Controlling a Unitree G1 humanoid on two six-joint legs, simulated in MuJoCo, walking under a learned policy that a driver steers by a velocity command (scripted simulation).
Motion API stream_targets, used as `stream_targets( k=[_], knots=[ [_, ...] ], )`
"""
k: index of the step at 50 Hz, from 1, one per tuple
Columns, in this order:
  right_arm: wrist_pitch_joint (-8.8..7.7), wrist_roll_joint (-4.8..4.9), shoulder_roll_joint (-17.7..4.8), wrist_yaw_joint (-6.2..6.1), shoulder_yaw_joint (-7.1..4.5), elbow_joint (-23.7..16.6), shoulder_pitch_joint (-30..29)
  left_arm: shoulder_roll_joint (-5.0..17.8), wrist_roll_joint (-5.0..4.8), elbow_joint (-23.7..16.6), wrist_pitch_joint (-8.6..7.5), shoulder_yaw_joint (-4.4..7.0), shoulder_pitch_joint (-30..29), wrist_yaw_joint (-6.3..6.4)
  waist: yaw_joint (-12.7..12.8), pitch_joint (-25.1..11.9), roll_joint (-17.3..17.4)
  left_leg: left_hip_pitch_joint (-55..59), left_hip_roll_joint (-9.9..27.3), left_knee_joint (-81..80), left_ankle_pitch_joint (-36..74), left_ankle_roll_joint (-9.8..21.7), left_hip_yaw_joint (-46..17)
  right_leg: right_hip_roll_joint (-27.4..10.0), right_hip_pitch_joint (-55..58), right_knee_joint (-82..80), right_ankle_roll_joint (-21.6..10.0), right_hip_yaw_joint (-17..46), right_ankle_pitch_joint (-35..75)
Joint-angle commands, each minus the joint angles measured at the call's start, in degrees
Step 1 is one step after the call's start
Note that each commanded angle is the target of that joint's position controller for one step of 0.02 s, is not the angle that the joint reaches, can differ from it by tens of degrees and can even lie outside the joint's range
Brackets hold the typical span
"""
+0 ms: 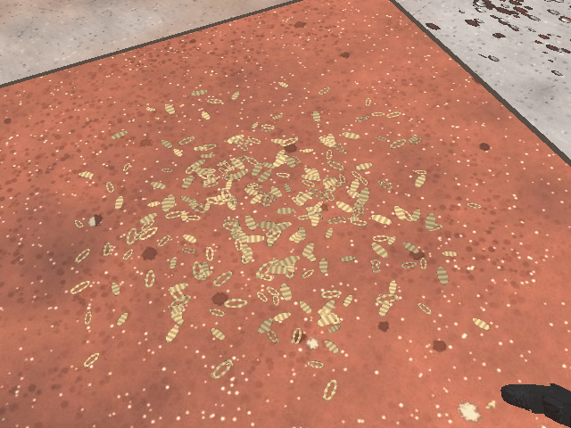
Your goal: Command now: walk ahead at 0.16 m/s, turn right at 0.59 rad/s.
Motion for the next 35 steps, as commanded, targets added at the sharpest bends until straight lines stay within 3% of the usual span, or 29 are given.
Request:
stream_targets(
  k=[1,2,3,4,5,6,7,9,11,12,15,17,18,19,20,21,22,23,24,26,29,31,33,34,35],
  knots=[
    [-1.26,-0.21,-7.7,0.02,-2.47,-3.1,2.3,7.5,0.03,-4.4,0.03,1.87,-2.7,0.81,-4.1,-6.5,-9.6,9.5,-1.2,-4.4,-0.6,1.8,0.6,-12.3,1.3,4.1,-4.1,13.0,27.7],
    [-1.77,-0.83,-8.5,-0.26,-2.73,-2.6,5.3,6.4,0.02,-5.3,-0.02,1.45,-4.0,0.74,-5.9,-8.3,-8.5,15.8,0.7,-8.5,6.9,3.5,0.7,-9.3,0.1,9.6,-2.2,12.1,25.8],
    [-1.82,-2.02,-11.6,-0.80,-3.24,-2.7,9.4,3.3,1.01,-7.0,-0.26,0.39,-3.7,0.62,-6.6,-14.9,-1.6,29.2,11.0,-5.8,25.1,7.3,-7.5,-5.0,-6.3,22.8,0.5,7.8,12.3],
    [-0.83,-3.08,-12.6,-0.97,-3.12,-2.8,10.5,1.2,0.49,-6.5,-0.30,-0.16,8.3,0.47,-1.5,-21.4,13.1,44.5,25.5,-4.4,40.5,19.1,-25.7,3.0,-20.8,37.5,4.1,2.9,-25.7],
    [0.21,-0.66,-10.1,-0.84,-2.98,-2.9,10.0,7.9,0.06,-4.8,0.15,0.87,12.0,0.12,-1.2,-23.5,11.4,43.0,28.1,-6.0,25.3,21.4,-31.9,-2.4,-24.4,45.7,6.0,2.8,-23.3],
    [0.81,-0.22,-6.4,-0.98,-1.89,-4.2,7.9,11.0,-0.25,-4.4,1.11,1.83,5.8,0.32,-3.6,-17.1,6.0,37.7,22.6,-7.1,16.2,19.1,-24.4,-3.9,-26.1,48.8,7.6,1.6,-18.6],
    [1.60,-0.65,-5.1,-0.86,-1.18,-4.0,6.3,10.4,0.02,-4.6,2.16,1.79,1.9,0.81,-3.9,-13.4,2.6,31.8,18.7,-8.5,8.7,16.9,-18.6,-4.8,-25.9,48.2,8.3,0.0,-15.5],
    [2.55,-0.90,-4.3,-0.58,-0.30,-3.4,3.2,7.0,0.60,-5.0,3.45,0.96,0.0,0.96,-2.3,-7.8,3.2,19.9,13.7,-12.4,0.0,15.2,-12.8,-6.3,-20.2,42.0,8.6,-0.7,-12.2],
    [2.62,-1.02,-3.6,0.01,-0.04,-2.6,1.2,2.1,1.26,-4.2,3.09,-0.71,1.3,0.61,-1.0,-6.9,5.7,14.4,9.0,-14.0,-1.0,13.7,-6.9,-7.1,-12.0,27.2,8.4,-4.8,-10.8],
    [2.75,-0.59,-4.5,0.16,-0.41,-2.2,1.7,1.3,1.71,-4.2,2.60,-1.16,0.0,0.52,-1.9,-7.1,7.0,15.0,8.4,-13.8,0.5,14.0,-6.5,-7.0,-9.8,21.2,8.4,-6.1,-10.4],
    [3.41,0.54,-8.7,0.05,-1.67,-1.6,4.6,3.8,1.27,-3.6,1.91,-0.55,-1.5,0.35,-3.0,-8.9,6.9,18.2,10.0,-12.4,-3.6,15.1,-10.6,-5.8,-5.3,9.0,7.4,-6.6,-0.8],
    [3.95,1.35,-9.2,-0.30,-1.74,-1.8,4.6,4.7,1.32,-3.0,1.81,-0.20,-1.3,0.22,-2.0,-7.7,6.0,14.7,9.4,-12.5,-11.3,13.1,-12.2,-5.2,-0.2,0.6,5.1,-7.5,5.8],
    [3.96,1.59,-8.6,-0.42,-1.52,-1.6,5.5,6.1,1.75,-3.7,1.73,0.12,-2.1,0.33,-2.1,-7.3,4.8,11.2,8.4,-12.0,-16.4,10.8,-12.3,-7.5,2.9,-0.5,3.2,-5.5,7.1],
    [3.71,1.14,-7.2,-0.31,-1.08,-2.0,5.6,8.3,2.53,-4.5,1.68,0.48,-1.6,0.69,-2.1,-7.5,1.0,6.6,6.4,-8.6,-20.1,8.2,-10.6,-13.5,6.1,-1.5,0.6,-1.0,7.7],
    [3.47,1.28,-5.6,-0.24,-0.98,-3.2,5.5,10.9,2.63,-3.3,1.92,1.49,-2.3,0.70,-4.1,-5.6,-10.0,4.6,0.1,-3.5,-24.3,5.3,-1.5,-17.2,1.2,-3.6,-2.8,2.7,2.4],
    [3.33,1.17,-6.2,-0.31,-1.13,-2.9,5.1,9.0,2.77,-4.2,1.71,1.19,-3.8,0.65,-3.2,-4.2,-13.3,5.5,-2.4,3.5,-22.7,3.5,2.6,-20.2,-1.7,-7.5,-5.0,6.0,2.7],
    [3.36,1.22,-6.8,-0.24,-1.72,-2.6,6.1,8.6,2.96,-5.1,1.32,1.13,-6.7,0.91,-3.5,-3.4,-15.1,4.1,-2.4,11.0,-24.5,2.9,4.6,-23.2,-1.7,-7.7,-6.4,7.6,8.5],
    [3.78,1.31,-7.4,-0.34,-2.24,-2.0,7.1,8.1,2.96,-5.8,0.81,1.06,-7.5,1.25,-3.1,-3.6,-14.4,2.1,-1.7,18.4,-28.9,2.1,4.4,-25.0,-0.8,-7.0,-7.7,7.9,18.1],
    [4.33,1.27,-7.9,-0.39,-2.76,-2.0,8.3,7.9,2.36,-5.8,0.23,1.02,-7.8,1.43,-3.3,-3.6,-12.7,-0.5,-0.7,24.4,-30.9,1.4,3.4,-26.5,0.9,-5.8,-8.6,7.5,26.8],
    [5.41,1.64,-5.6,-0.38,-2.41,-2.1,9.5,7.5,1.32,-5.4,-0.16,0.97,-8.8,1.49,-3.9,-3.9,-10.1,-2.7,1.0,26.7,-30.3,0.1,3.3,-25.6,3.8,-3.6,-8.0,3.2,36.0],
    [6.03,1.98,-3.9,0.46,-1.52,-3.8,7.6,8.6,1.03,-4.9,0.87,1.59,-9.6,1.28,-2.6,-5.2,-11.7,3.0,1.2,18.7,-25.1,-0.6,7.3,-23.0,3.4,-2.2,-6.5,-3.0,36.7],
    [6.30,2.15,-5.1,1.33,-1.82,-5.0,7.4,9.4,0.69,-4.4,1.44,1.95,-8.7,1.18,-2.2,-6.1,-12.5,6.7,0.4,12.6,-22.7,0.0,9.1,-23.4,4.0,-0.7,-6.2,-4.1,35.3],
    [6.52,1.74,-5.6,1.59,-2.35,-4.4,10.6,9.5,-0.47,-3.9,1.33,1.88,-9.3,1.06,-4.3,-6.7,-11.4,14.3,-1.6,1.5,-14.2,2.1,11.1,-22.6,1.4,3.5,-3.9,-5.9,31.1],
    [6.50,1.21,-6.8,1.02,-2.85,-4.1,12.2,8.4,-0.62,-2.6,0.87,1.52,-6.7,0.71,-4.9,-7.1,-8.5,20.7,-2.1,-5.1,-6.6,3.8,9.0,-20.6,-2.2,7.9,-1.0,-8.1,25.0],
    [6.41,1.07,-12.2,0.04,-4.17,-4.9,13.6,5.6,1.34,-2.5,0.37,0.74,-4.2,0.24,-3.8,-9.3,3.8,31.4,7.5,-7.2,14.2,7.4,-4.9,-15.9,-12.4,20.4,4.5,-13.2,8.3]
  ],
)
